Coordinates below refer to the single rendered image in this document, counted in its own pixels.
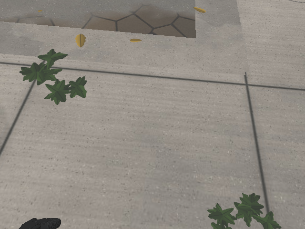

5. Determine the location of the robot left hand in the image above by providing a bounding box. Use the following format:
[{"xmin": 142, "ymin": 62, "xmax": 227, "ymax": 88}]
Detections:
[{"xmin": 19, "ymin": 218, "xmax": 61, "ymax": 229}]

